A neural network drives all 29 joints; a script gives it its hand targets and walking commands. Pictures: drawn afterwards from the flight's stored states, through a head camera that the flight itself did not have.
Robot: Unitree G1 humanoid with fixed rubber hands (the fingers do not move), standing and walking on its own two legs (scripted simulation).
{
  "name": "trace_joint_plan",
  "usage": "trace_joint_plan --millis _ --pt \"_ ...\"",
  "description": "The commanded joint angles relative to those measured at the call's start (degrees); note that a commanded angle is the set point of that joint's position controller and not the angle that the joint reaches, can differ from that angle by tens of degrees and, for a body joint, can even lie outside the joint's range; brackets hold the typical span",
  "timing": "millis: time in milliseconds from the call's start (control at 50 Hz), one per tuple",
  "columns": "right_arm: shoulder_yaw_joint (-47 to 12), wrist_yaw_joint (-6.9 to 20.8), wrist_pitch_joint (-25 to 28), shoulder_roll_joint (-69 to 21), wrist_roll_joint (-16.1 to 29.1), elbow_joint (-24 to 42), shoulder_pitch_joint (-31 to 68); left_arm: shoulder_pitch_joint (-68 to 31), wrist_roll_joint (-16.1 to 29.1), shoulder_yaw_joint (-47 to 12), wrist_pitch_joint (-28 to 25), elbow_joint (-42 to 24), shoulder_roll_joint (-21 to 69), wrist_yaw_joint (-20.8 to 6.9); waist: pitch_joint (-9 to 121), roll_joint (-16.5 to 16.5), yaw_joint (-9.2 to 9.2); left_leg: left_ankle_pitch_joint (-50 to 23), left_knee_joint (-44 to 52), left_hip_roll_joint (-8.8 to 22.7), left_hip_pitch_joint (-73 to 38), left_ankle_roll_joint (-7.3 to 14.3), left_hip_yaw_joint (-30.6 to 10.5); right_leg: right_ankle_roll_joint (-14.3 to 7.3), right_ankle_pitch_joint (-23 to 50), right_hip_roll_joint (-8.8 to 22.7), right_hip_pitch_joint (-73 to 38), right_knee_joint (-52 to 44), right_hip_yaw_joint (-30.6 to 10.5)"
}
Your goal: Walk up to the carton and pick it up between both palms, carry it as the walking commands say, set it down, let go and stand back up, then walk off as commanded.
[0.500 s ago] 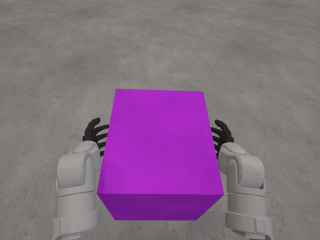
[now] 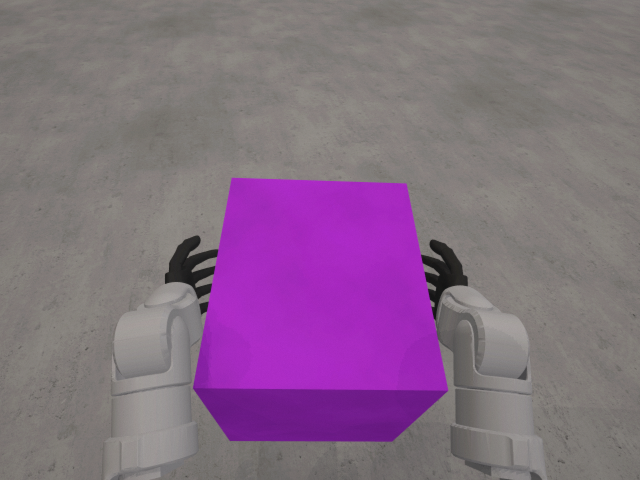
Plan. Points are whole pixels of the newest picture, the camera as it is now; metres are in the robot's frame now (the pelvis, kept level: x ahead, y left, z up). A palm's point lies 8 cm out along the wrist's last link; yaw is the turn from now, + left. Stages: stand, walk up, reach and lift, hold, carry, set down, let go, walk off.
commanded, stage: carry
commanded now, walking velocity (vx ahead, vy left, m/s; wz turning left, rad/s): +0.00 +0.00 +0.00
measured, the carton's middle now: (315, 315) +0.33 +0.00 +0.05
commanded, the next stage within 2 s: none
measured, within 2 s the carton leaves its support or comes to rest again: neither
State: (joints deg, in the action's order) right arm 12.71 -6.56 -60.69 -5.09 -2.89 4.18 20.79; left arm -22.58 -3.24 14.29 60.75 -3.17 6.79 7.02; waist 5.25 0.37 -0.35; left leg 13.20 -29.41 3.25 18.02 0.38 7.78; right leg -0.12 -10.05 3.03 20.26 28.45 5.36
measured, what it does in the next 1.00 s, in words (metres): shifts its weight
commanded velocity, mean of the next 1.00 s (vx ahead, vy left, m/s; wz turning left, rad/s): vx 0.24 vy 0.00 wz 0.00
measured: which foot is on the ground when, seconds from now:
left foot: down 0.00-1.00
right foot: down 0.00-1.00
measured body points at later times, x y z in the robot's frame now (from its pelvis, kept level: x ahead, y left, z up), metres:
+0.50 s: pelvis +0.00 +0.00 +0.00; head -0.02 +0.00 +0.45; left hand +0.33 +0.16 +0.10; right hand +0.32 -0.16 +0.10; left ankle +0.02 +0.11 -0.74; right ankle +0.05 -0.12 -0.74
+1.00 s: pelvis +0.11 -0.01 +0.00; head +0.09 -0.01 +0.45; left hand +0.38 +0.15 +0.09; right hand +0.38 -0.17 +0.09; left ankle +0.02 +0.11 -0.74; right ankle +0.05 -0.12 -0.73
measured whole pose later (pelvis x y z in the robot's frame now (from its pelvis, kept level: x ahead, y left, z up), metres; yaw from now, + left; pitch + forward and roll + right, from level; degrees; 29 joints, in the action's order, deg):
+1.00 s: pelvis +0.11 -0.01 +0.00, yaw +0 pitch +5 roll +0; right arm 7.8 -6.7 -65.3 -6.4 -1.7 20.0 6.8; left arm -7.1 -0.8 8.3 65.1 -19.8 7.4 7.6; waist 9.5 0.1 0.2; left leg 22.4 -29.2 4.7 11.2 -2.2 7.7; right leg 0.2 -20.9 3.1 14.4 30.9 7.6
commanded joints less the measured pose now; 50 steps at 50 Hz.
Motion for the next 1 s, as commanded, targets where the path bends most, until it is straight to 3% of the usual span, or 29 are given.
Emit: trace_joint_plan --millis 0,520,580,620,700,740,780,820,880,920,960,980 --pt "-34.63 2.94 0.56 -41.22 10.07 4.29 30.83 -30.77 10.66 -34.55 -0.55 -3.67 42.47 -3.62 15.66 -0.62 -0.01 -3.16 5.21 5.34 -3.95 0.98 -5.83 -2.22 5.23 5.12 -7.46 -3.67 -5.63" --pt "-34.82 3.06 0.73 -41.18 10.02 4.4 30.41 -30.4 10.68 -34.61 -0.73 -3.84 42.41 -3.82 15.67 -0.62 0.0 -3.37 5.17 5.28 -3.99 1.02 -5.96 -2.2 5.43 5.12 -7.4 -3.57 -5.66" --pt "-37.39 2.85 -0.38 -42.67 11.21 8.75 28.44 -27.19 11.69 -36.78 0.73 -7.42 43.57 -3.72 13.53 -0.05 -0.3 11.47 8.09 5.75 -3.71 0.28 -5.88 -0.89 -12.1 5.24 -5.21 -6.2 -4.97" --pt "-37.9 2.65 -1.37 -42.14 11.18 9.96 26.22 -24.99 11.79 -37.01 1.74 -8.74 42.65 -3.61 11.19 0.83 -0.11 19.1 9.15 5.88 -4.38 1.51 -7.56 -0.91 -19.85 3.57 -1.39 -5.14 -3.65" --pt "-38.8 2.38 -2.92 -41.41 11.0 11.88 22.05 -22.45 12.59 -38.26 3.14 -12.44 41.65 -3.73 8.87 3.17 0.38 19.67 12.29 8.7 -6.66 3.37 -10.57 -0.29 -14.75 1.24 0.86 -2.41 0.49" --pt "-39.41 2.26 -3.37 -41.01 11.23 12.74 21.16 -22.57 13.05 -38.62 3.5 -14.08 41.12 -3.65 8.36 3.15 0.5 18.85 11.55 9.3 -6.55 3.34 -10.22 -0.71 -13.96 1.43 0.01 -2.84 0.58" --pt "-39.89 2.17 -3.78 -40.54 11.36 13.67 19.75 -21.49 13.26 -38.82 3.91 -15.06 40.73 -3.52 8.24 1.06 0.48 16.03 7.51 8.16 -4.56 2.21 -7.93 -1.91 -15.61 3.26 -2.69 -5.92 -2.67" --pt "-40.31 2.28 -4.31 -39.95 11.48 14.64 17.92 -18.26 13.06 -38.78 4.26 -15.3 40.42 -3.25 8.63 -3.13 -0.08 12.21 1.05 5.76 0.05 0.35 -4.31 -4.01 -17.46 6.66 -8.24 -10.05 -8.67" --pt "-41.39 2.74 -5.12 -40.36 12.61 17.82 15.44 -14.14 13.19 -39.55 4.78 -17.11 40.78 -2.84 9.21 -7.33 -0.23 8.68 -3.72 3.16 5.54 -1.37 0.52 -6.96 -8.42 12.31 -16.31 -11.63 -14.25" --pt "-42.28 3.1 -5.3 -41.02 13.61 19.8 13.58 -12.39 13.24 -40.35 5.0 -19.31 41.48 -2.77 9.69 -5.39 0.19 7.42 2.41 2.97 1.74 -0.57 0.56 -6.76 -1.6 11.88 -16.29 -9.15 -11.28" --pt "-42.61 3.42 -5.5 -41.95 13.94 21.06 7.05 -8.48 13.59 -41.82 5.45 -22.77 42.45 -3.15 10.73 0.25 1.29 0.84 6.25 4.62 -11.39 0.68 -2.82 -3.06 7.89 6.72 -8.71 0.63 -2.1" --pt "-42.69 3.48 -5.67 -41.79 13.89 22.12 2.94 -5.0 13.91 -42.59 5.89 -24.58 42.73 -3.5 12.12 4.43 1.58 -8.54 5.33 7.36 -19.41 2.2 -6.93 -1.22 9.6 4.73 -2.11 6.89 1.72"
